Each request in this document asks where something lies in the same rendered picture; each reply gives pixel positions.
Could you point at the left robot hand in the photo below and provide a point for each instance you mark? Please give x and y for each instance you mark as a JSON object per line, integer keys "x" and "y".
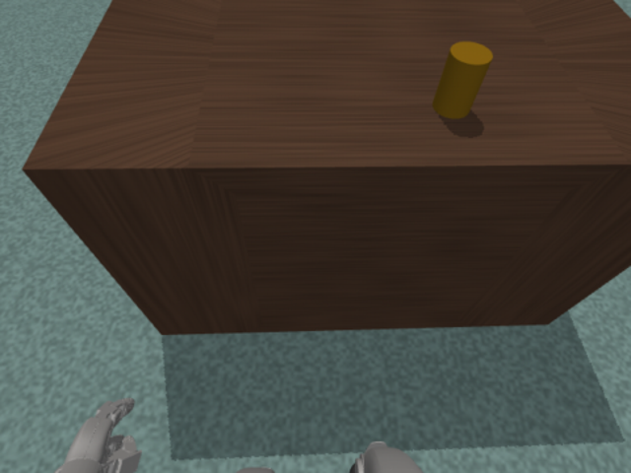
{"x": 117, "y": 454}

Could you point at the can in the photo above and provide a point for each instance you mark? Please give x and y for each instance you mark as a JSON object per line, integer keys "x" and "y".
{"x": 465, "y": 69}

